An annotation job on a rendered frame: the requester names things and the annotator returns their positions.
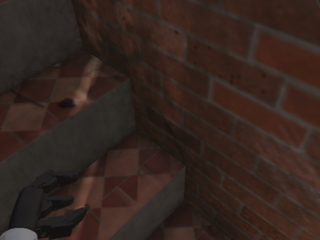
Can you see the robot left forearm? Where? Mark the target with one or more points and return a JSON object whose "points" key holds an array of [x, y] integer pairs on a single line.
{"points": [[19, 234]]}

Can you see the robot left hand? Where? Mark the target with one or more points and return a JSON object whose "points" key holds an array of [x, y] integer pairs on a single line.
{"points": [[34, 203]]}

